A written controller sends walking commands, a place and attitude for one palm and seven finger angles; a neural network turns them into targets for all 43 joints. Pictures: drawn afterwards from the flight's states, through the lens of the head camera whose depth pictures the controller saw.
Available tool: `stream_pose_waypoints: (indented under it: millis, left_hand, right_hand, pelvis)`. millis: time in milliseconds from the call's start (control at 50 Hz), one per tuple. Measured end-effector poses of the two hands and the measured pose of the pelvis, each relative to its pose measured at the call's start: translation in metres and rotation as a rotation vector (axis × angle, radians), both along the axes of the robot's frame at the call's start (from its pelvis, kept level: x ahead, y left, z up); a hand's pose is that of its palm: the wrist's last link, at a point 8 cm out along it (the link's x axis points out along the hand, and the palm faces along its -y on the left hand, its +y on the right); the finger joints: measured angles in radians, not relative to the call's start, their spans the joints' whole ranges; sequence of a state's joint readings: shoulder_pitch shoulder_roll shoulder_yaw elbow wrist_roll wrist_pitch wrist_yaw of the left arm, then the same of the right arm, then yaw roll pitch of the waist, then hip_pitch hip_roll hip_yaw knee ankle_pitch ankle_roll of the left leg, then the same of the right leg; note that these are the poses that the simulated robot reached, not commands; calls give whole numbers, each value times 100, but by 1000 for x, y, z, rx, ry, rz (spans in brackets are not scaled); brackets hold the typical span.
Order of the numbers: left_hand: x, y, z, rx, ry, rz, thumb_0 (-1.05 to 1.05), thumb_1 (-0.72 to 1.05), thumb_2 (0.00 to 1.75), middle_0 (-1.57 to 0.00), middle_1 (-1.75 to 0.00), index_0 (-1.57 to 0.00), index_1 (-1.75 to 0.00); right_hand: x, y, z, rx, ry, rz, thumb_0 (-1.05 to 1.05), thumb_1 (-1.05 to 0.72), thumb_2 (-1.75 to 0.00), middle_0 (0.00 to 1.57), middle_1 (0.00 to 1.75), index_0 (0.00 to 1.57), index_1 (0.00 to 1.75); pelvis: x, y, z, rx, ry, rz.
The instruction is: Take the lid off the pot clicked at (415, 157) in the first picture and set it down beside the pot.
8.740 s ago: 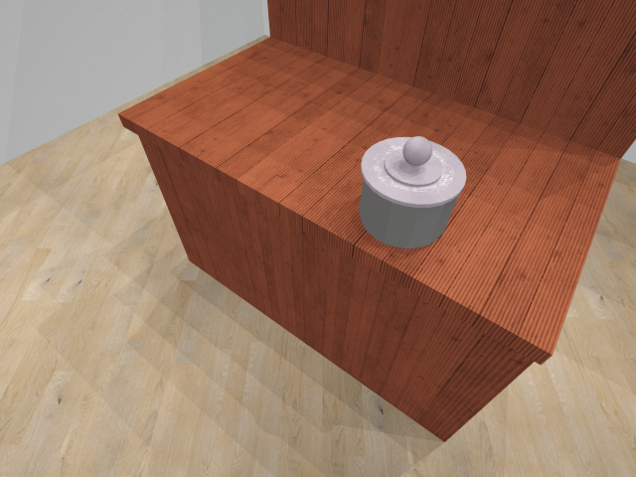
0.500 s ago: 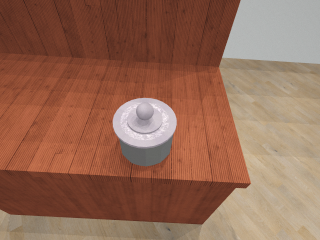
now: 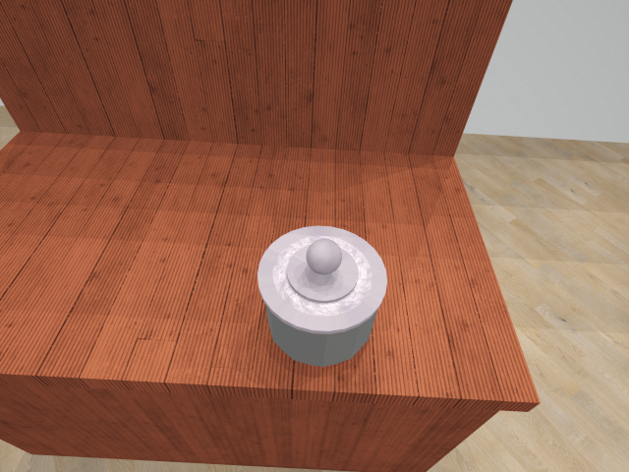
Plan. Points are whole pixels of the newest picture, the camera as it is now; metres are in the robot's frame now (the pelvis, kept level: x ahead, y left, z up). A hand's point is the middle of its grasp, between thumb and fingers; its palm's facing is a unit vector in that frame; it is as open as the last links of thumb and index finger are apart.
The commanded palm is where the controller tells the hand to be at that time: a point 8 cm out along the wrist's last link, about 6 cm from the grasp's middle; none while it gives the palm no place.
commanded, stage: come to a stop and stand still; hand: left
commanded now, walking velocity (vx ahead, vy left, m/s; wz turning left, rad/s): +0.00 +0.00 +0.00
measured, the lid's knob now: (324, 256) +0.38 +0.02 +0.07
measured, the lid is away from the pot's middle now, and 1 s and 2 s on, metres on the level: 0.00 0.00 0.00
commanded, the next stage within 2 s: look again from close up in 0.10 s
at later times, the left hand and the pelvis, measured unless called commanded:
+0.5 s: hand out of the picture -0.02 +0.14 -0.18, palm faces +0.02 -0.99 -0.17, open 7.3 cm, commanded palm none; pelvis +0.00 -0.02 +0.00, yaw +0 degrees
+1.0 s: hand out of the picture -0.03 +0.11 -0.18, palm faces +0.02 -0.99 -0.15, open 7.3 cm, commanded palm none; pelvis -0.01 -0.04 +0.01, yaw +0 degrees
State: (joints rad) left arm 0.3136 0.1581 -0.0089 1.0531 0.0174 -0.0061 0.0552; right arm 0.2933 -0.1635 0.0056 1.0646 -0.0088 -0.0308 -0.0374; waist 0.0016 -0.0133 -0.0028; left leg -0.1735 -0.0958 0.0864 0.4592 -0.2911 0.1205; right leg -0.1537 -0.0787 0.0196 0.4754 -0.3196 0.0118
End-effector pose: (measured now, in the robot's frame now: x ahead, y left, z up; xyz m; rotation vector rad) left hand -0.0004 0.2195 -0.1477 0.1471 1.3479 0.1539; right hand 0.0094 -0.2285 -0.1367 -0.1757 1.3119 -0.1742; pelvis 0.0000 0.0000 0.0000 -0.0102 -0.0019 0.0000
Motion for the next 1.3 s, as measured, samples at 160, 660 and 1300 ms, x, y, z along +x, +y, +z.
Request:
stream_pose_waypoints:
  millis: [160,660,1300]
  left_hand:
    - [-3,-4,0,-3,14,-1,0,91,90,-19,-30,-20,-30]
    - [-26,-43,0,-38,50,2,0,91,90,-20,-30,-20,-30]
    - [-36,-59,-1,-58,74,-2,0,91,90,-20,-30,-20,-30]
  right_hand:
    - [7,-6,2,-1,1,9,1,-93,-90,20,30,20,30]
    - [-24,-22,1,31,78,-20,0,-92,-90,20,30,20,30]
    - [-46,-18,0,56,119,-54,1,-92,-90,20,30,20,30]
  pelvis:
    - [2,-5,1,4,-4,0]
    - [-6,-31,5,3,-2,2]
    - [-10,-40,5,1,2,-9]
